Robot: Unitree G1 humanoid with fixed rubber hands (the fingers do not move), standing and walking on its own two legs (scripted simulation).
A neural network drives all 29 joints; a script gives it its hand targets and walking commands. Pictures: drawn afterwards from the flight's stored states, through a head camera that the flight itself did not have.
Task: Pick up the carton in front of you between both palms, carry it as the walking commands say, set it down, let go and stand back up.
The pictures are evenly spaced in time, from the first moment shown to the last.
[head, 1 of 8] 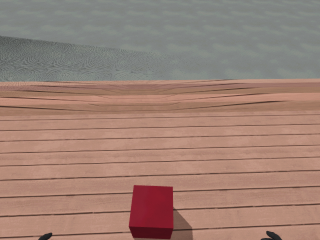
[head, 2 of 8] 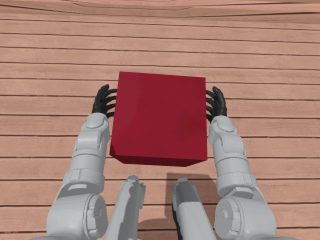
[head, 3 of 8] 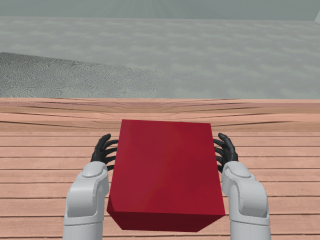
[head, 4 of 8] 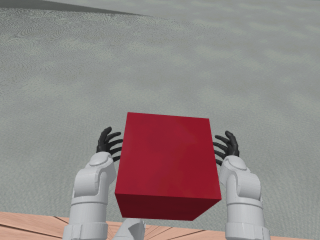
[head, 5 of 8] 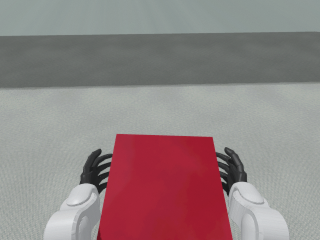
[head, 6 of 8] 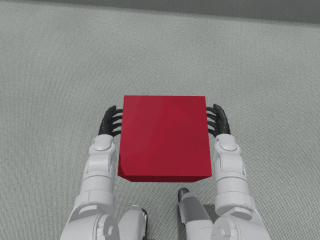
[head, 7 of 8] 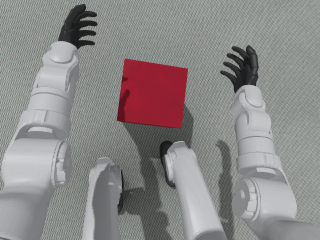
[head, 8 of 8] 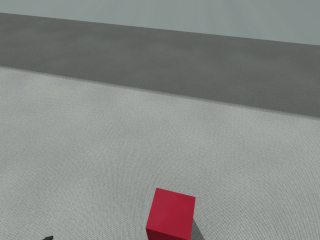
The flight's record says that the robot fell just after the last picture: no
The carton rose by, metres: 0.69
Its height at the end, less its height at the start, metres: -0.87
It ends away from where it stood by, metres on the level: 4.90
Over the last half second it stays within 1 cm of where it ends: yes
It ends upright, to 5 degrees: yes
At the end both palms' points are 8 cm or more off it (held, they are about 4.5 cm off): yes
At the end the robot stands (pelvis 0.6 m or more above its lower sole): yes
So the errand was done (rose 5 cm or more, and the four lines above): yes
